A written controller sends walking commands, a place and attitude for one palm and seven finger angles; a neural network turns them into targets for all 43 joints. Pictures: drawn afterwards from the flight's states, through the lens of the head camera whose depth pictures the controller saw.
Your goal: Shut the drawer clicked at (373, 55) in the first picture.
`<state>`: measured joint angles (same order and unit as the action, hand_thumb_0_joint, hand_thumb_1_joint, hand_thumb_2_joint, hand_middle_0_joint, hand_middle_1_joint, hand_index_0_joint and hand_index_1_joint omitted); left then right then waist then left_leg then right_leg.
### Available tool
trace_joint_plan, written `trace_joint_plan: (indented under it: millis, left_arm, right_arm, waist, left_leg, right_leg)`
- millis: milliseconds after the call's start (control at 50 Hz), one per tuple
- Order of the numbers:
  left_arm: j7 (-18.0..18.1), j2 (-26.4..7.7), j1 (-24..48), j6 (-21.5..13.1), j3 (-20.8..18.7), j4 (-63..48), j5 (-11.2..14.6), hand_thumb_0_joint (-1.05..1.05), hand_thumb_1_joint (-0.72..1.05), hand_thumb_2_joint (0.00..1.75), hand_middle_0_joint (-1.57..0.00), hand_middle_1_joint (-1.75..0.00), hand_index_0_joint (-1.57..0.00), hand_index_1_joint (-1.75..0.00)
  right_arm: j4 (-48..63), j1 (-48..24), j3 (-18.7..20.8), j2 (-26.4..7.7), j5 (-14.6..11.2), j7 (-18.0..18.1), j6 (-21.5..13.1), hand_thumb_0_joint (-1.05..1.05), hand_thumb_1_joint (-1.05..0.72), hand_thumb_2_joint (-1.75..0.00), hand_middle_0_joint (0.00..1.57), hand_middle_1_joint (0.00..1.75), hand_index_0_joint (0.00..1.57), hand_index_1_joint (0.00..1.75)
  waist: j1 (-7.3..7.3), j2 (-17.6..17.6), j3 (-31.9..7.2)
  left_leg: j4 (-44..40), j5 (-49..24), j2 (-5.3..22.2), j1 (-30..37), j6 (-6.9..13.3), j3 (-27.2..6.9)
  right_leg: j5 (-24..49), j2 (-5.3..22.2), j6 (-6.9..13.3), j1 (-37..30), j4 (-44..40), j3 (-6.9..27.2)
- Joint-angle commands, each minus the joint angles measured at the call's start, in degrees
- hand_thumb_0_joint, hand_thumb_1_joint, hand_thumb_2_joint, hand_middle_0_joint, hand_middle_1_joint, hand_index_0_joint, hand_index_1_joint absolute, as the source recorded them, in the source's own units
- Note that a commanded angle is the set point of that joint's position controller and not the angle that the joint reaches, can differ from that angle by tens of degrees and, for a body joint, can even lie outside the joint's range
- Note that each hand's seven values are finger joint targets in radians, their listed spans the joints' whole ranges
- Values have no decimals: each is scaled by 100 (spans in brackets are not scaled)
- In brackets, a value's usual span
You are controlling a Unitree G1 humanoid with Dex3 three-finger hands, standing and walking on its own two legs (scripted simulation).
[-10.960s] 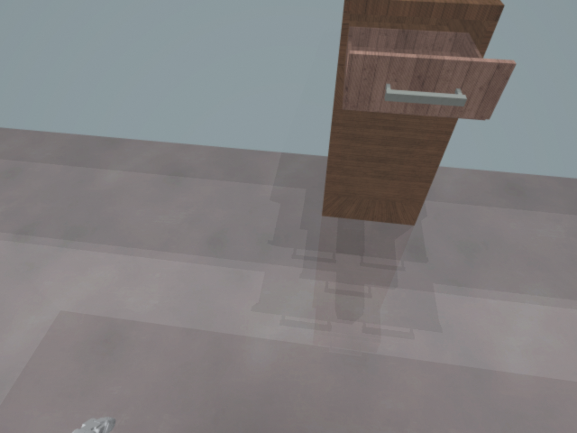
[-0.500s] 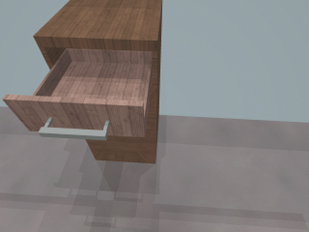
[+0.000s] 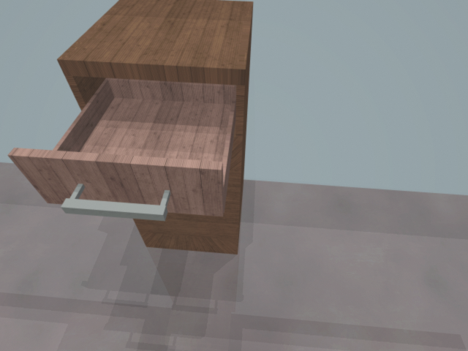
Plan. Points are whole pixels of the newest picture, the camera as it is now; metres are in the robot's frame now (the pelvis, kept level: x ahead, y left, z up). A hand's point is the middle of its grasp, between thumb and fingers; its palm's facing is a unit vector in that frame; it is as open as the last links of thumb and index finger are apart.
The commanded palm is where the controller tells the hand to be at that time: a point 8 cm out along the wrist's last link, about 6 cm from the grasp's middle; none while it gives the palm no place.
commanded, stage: look again from close up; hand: left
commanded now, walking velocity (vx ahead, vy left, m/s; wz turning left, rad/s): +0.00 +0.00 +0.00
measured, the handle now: (119, 200) +0.36 +0.25 +0.04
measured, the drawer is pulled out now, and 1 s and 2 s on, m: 0.27 0.27 0.27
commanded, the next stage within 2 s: raise the hand and make a fist in 0.28 s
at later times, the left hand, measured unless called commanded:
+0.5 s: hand out of the picture +0.10 +0.20 -0.10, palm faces +0.21 -0.95 -0.21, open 7.1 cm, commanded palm +0.09 +0.23 -0.06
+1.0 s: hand (110, 343) +0.13 +0.19 +0.00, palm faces +0.01 -1.00 -0.06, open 4.9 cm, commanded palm +0.11 +0.25 +0.01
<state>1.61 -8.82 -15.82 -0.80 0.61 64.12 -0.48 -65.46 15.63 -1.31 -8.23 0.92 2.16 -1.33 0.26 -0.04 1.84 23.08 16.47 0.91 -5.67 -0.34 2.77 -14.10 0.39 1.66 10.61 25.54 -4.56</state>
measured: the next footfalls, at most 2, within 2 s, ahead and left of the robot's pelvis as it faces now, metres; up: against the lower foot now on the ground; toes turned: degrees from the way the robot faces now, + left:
none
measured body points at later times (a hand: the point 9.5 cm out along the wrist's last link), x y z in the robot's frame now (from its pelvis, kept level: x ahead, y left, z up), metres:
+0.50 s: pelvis -0.01 +0.01 +0.00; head +0.00 -0.01 +0.44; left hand +0.08 +0.25 -0.08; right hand +0.03 -0.23 -0.15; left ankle -0.04 +0.12 -0.74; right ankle +0.00 -0.10 -0.74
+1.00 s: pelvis -0.05 +0.01 -0.07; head -0.02 +0.02 +0.38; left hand +0.13 +0.25 +0.01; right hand +0.18 -0.19 -0.11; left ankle -0.04 +0.12 -0.74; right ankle +0.00 -0.10 -0.74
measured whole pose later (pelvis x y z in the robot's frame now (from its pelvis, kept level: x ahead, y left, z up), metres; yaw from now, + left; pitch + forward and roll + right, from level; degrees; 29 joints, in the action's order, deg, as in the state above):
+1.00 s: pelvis -0.05 +0.01 -0.07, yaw +3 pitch +8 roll -2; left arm -16.1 -13.3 -26.3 -21.9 -6.6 -6.9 13.5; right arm -27.5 11.0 -2.9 -12.7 -1.5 2.9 -13.5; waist 2.5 -1.1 -4.9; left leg 60.1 29.5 1.5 -38.3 0.2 -1.8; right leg -24.6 1.9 1.9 38.8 55.8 -8.7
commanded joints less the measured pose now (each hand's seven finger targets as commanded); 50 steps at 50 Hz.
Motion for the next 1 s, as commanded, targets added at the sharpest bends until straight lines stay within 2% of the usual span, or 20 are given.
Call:
trace_joint_plan:
  millis: [0,340,360,380,400,420,440,460,480,500,520,560,620,660,700,780,820,860,920,980]
  left_arm:
    - [28,-560,-328,-103,-107,-183,11,0,90,90,-20,-30,-20,-30]
    - [34,-517,-374,-88,-118,-188,-1,0,90,90,-20,-30,-20,-30]
    - [278,-644,-777,-189,-133,74,-49,0,90,90,-20,-30,-20,-30]
    - [125,-1719,3426,-1448,-547,-8834,1233,0,90,90,-22,-32,-22,-32]
    - [402,-1395,953,-1124,-621,-7418,695,0,90,90,-24,-34,-24,-34]
    - [562,-180,-601,-350,99,-6489,824,0,90,90,-26,-37,-26,-37]
    - [413,262,-433,-308,369,-6566,954,0,90,90,-28,-39,-28,-39]
    - [320,-36,-94,-578,163,-6914,1006,0,90,90,-30,-41,-30,-41]
    - [194,-233,-214,-870,-112,-6826,974,0,90,90,-32,-43,-32,-43]
    - [-9,6,-847,-1178,-134,-6464,1009,0,90,90,-34,-45,-34,-45]
    - [-265,38,-1552,-1495,-263,-6187,1038,0,90,90,-36,-47,-36,-47]
    - [-944,99,-2443,-2285,-526,-5856,1240,0,90,90,-40,-52,-40,-52]
    - [-1978,-515,-2458,-3388,-1193,-5869,1422,0,90,90,-46,-58,-46,-58]
    - [-2143,-753,-2377,-3199,-1360,-6538,1486,0,90,90,-50,-62,-50,-62]
    - [-2043,-722,-1953,-2799,-1299,-7321,1632,0,90,90,-54,-67,-54,-67]
    - [-1514,-691,-992,-2680,-1036,-8711,1490,0,90,90,-62,-75,-62,-75]
    - [-1424,-863,-233,-2845,-918,-9189,1431,0,90,90,-66,-80,-66,-80]
    - [-1542,-768,-141,-2895,-686,-8971,1378,0,90,90,-70,-84,-70,-84]
    - [-1831,-1074,-41,-2569,-825,-8447,1438,0,90,90,-76,-91,-76,-91]
    - [-1964,-1157,-473,-1947,-1138,-8128,1579,0,90,90,-82,-97,-82,-97]
  right_arm:
    - [73,430,95,-532,-28,2,-85,0,-90,-90,20,30,20,30]
    - [26,509,105,-478,-31,15,-91,0,-90,-90,20,30,20,30]
    - [447,-126,167,-700,-94,-60,-106,0,-90,-90,20,30,20,30]
    - [2574,-51,282,-1693,-380,207,-1005,0,-90,-90,20,30,20,30]
    - [2285,-495,189,-1156,-235,387,-1492,0,-90,-90,20,30,20,30]
    - [2380,-503,274,-961,-381,353,-1689,0,-90,-90,20,30,20,30]
    - [2213,-239,256,-1108,-409,315,-1727,0,-90,-90,20,30,20,30]
    - [2541,-405,355,-1304,-337,289,-1867,0,-90,-90,20,30,20,30]
    - [2691,-337,441,-1397,-225,259,-1952,0,-90,-90,20,30,20,30]
    - [2889,-398,498,-1337,-155,212,-2005,0,-90,-90,20,30,20,30]
    - [3148,-531,532,-1305,-158,118,-2037,0,-90,-90,20,30,20,30]
    - [3499,-670,599,-1239,-136,-59,-1985,0,-90,-90,20,30,20,30]
    - [3994,-875,728,-1374,-146,-309,-1818,0,-90,-90,20,30,20,30]
    - [4497,-1110,710,-1368,-219,-291,-1633,0,-90,-90,20,30,20,30]
    - [4827,-1116,647,-1304,-289,-194,-1447,0,-90,-90,20,30,20,30]
    - [4956,-601,536,-1174,-236,-49,-1311,0,-90,-90,20,30,20,30]
    - [4856,-412,439,-1235,-195,19,-1329,0,-90,-90,20,30,20,30]
    - [4713,-392,362,-1240,-237,79,-1424,0,-90,-90,20,30,20,30]
    - [4530,-465,269,-1328,-297,157,-1562,0,-90,-90,20,30,20,30]
    - [4523,-566,240,-1262,-374,190,-1646,0,-90,-90,20,30,20,30]
  waist:
    - [11,-10,112]
    - [22,32,232]
    - [212,44,399]
    - [-467,-1157,-2437]
    - [80,-1714,-2514]
    - [-54,-1262,-1376]
    - [-217,-189,-674]
    - [-348,325,-247]
    - [-406,834,-371]
    - [-267,1178,-268]
    - [13,1004,-303]
    - [295,1331,-499]
    - [349,594,-663]
    - [479,504,-1183]
    - [402,153,-1392]
    - [-4,-439,-1471]
    - [-305,-167,-1397]
    - [-394,-423,-1262]
    - [-393,-340,-1210]
    - [-94,-314,-1534]
  left_leg:
    - [-400,-1258,513,-370,166,-402]
    - [-445,-1217,513,-419,182,-421]
    - [731,-1296,577,-959,-1,-133]
    - [6,-1790,-118,522,179,-260]
    - [72,-2646,40,621,196,-107]
    - [95,-2615,144,-139,36,-296]
    - [191,-2062,141,-452,87,-327]
    - [412,-1430,43,-778,175,-458]
    - [628,-1036,-25,-1061,202,-438]
    - [852,-729,-63,-1436,183,-406]
    - [1038,-557,-138,-1725,127,-337]
    - [1517,-334,-197,-2494,2,-190]
    - [2288,-61,-306,-3160,-57,-80]
    - [2425,83,-360,-3405,57,67]
    - [2423,217,-370,-3384,97,57]
    - [2605,192,-204,-3076,171,-212]
    - [2762,275,-125,-3055,212,-356]
    - [2753,501,-88,-3007,212,-417]
    - [2638,648,-74,-3049,214,-512]
    - [2342,467,-107,-2916,181,-505]
  right_leg:
    - [1350,617,82,-214,-353,633]
    - [1222,593,86,-178,-353,628]
    - [3276,953,-46,-66,-270,847]
    - [2467,388,27,-778,97,694]
    - [1522,121,161,-646,362,459]
    - [867,117,76,-21,284,113]
    - [908,68,-24,337,190,-27]
    - [664,59,-89,751,194,-48]
    - [270,51,-119,1072,263,-107]
    - [-95,34,-136,1389,424,-140]
    - [-301,69,-88,1432,638,-80]
    - [-316,45,-53,1586,1234,-23]
    - [-270,157,92,1872,1853,328]
    - [-451,193,58,1791,1991,457]
    - [-670,141,27,1805,1994,485]
    - [-616,17,-4,2236,2066,422]
    - [-709,-43,-30,2461,2083,434]
    - [-999,-32,-24,2595,1963,438]
    - [-1220,-49,-32,2419,1794,426]
    - [-1126,18,-44,1859,1573,401]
